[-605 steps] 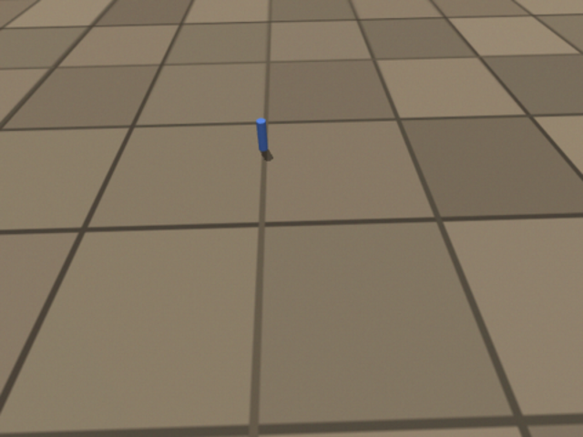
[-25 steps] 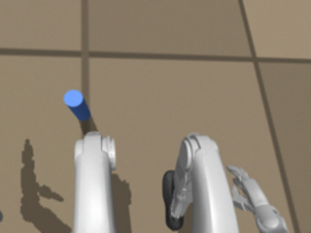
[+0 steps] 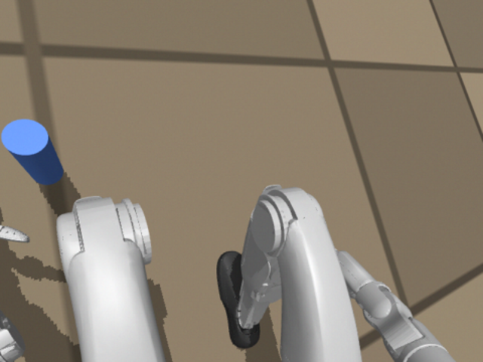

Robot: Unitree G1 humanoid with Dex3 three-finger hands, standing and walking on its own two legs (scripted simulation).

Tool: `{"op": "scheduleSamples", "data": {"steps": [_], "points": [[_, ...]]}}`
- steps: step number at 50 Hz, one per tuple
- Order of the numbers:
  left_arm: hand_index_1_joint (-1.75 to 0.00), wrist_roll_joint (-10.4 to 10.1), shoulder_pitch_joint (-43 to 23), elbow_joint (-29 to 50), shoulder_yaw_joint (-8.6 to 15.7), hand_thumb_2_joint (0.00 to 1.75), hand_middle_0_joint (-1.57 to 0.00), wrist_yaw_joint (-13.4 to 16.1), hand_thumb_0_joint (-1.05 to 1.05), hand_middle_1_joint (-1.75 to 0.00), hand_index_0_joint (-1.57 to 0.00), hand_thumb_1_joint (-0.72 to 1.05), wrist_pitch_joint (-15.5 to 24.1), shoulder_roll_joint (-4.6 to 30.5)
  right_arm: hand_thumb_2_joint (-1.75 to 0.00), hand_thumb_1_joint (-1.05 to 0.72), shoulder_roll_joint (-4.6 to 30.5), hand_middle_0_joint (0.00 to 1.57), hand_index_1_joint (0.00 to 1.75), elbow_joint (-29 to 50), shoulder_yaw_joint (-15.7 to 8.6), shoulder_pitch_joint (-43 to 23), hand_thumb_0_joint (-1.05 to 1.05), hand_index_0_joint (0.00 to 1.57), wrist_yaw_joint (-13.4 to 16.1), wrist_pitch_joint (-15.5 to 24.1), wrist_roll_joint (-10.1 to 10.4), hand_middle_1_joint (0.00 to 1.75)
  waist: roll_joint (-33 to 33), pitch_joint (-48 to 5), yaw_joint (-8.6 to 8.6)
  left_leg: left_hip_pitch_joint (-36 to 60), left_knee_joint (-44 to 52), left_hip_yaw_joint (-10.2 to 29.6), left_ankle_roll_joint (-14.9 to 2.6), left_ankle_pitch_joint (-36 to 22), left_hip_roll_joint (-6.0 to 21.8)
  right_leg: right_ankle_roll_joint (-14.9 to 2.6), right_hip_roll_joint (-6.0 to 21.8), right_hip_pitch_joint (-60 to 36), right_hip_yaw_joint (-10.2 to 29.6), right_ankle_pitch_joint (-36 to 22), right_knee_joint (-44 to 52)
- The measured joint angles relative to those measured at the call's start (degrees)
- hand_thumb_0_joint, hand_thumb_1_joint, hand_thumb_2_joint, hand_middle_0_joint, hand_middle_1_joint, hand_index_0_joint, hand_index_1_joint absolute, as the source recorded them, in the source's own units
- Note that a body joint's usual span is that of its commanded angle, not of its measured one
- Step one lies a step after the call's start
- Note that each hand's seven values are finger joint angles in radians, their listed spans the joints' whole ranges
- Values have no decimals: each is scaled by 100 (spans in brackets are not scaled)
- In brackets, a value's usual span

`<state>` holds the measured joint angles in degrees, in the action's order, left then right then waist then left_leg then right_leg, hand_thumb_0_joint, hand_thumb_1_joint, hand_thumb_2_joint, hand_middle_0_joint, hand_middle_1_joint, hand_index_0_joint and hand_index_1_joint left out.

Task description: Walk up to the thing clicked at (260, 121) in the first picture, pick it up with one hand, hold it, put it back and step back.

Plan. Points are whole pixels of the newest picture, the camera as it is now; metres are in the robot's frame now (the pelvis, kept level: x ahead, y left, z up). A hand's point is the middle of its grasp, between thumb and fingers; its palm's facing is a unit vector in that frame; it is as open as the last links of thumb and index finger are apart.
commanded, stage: close in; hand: left
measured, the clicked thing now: (38, 157) +0.42 +0.28 -0.19
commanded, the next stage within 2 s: rest palm in 0.52 s
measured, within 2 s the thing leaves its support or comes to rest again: leaves its support in 1.64 s
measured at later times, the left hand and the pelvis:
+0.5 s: hand (23, 174) +0.38 +0.29 -0.16, palm faces +0.28 -0.96 +0.02, open 17.2 cm; pelvis -0.01 +0.01 -0.01, yaw -2 degrees
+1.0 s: hand (31, 164) +0.40 +0.28 -0.17, palm faces +0.29 -0.96 +0.00, open 11.8 cm; pelvis -0.01 +0.01 -0.01, yaw -3 degrees
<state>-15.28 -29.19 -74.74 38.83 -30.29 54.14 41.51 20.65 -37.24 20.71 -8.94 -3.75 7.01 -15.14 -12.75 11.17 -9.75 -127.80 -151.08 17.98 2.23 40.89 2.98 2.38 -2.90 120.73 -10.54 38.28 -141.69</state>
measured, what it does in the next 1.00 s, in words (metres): stands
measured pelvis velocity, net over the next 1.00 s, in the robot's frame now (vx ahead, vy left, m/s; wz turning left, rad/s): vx -0.01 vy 0.01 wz -0.05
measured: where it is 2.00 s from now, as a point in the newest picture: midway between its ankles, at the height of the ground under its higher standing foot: (182, 333)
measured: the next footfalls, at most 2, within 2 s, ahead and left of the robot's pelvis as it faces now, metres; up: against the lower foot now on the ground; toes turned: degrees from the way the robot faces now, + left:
none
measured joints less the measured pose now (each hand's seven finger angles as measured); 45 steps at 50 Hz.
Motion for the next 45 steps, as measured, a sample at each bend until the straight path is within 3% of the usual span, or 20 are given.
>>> {"op": "scheduleSamples", "data": {"steps": [7,16,36,45], "points": [[-9,249,52,-19,-288,7,-4,817,-2,-11,-7,-59,344,-94,-90,-90,51,21,30,110,87,-87,1,21,-150,-160,-208,30,-39,97,-48,39,-100,134,9,-70,-42,24,-23,-83,-92,-97,-19],[-8,336,23,-256,-711,7,-5,1415,-1,-10,-8,-56,632,-86,-90,-90,142,21,30,194,262,-42,1,21,-302,-314,-312,30,-48,187,-155,60,-148,205,-36,-165,-61,69,-53,-167,-143,-198,9],[-11,607,-76,-395,-963,15,-8,2228,-1,-11,-9,-45,1004,77,-90,-89,126,21,30,327,586,-11,0,21,-446,-489,-489,30,-229,452,-277,90,-235,382,-78,-147,-75,130,-119,-294,-271,-236,85],[-25,661,-178,-421,-992,33,-25,2434,-1,-24,-25,-12,1044,152,-90,-87,106,21,30,403,642,-119,0,21,-456,-533,-519,30,-263,485,-293,89,-250,442,-80,-88,-72,142,-139,-316,-316,-204,122]]}}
